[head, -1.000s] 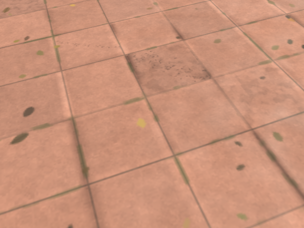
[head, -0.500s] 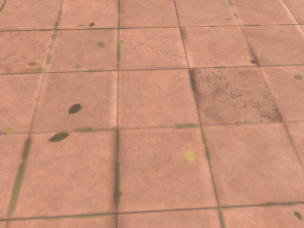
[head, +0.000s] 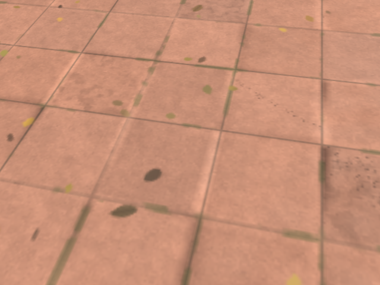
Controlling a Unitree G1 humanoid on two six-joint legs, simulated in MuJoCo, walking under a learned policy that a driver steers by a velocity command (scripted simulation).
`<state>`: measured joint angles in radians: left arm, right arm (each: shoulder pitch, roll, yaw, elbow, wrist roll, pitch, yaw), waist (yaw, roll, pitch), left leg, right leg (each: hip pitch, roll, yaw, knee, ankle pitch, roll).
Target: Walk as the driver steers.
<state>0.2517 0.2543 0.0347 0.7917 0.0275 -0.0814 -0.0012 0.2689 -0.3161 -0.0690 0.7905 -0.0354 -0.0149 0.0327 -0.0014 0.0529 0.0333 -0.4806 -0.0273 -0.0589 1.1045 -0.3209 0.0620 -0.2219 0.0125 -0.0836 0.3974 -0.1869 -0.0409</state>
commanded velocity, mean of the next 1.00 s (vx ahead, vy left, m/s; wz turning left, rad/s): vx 0.50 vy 0.00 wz -0.05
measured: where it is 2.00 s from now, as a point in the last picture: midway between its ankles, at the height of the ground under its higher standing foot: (224, 167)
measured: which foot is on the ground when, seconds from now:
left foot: up 0.00-0.28, down 0.30-0.84, up 0.86-1.00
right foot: down 0.00-0.30, up 0.32-0.82, down 0.84-1.00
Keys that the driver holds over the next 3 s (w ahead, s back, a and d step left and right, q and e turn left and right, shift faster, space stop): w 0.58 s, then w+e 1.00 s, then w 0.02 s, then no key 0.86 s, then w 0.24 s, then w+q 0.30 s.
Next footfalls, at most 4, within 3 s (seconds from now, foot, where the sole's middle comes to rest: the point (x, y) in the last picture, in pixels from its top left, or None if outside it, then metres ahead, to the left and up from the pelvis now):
0.30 left None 0.29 0.12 -0.78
0.84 right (221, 251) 0.60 -0.04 -0.78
1.38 left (191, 177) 0.93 0.06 -0.78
1.84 right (258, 159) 1.02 -0.23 -0.78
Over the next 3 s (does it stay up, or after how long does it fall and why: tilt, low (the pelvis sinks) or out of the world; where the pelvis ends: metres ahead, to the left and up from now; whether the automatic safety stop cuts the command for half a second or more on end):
stays up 1.11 -0.22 0.00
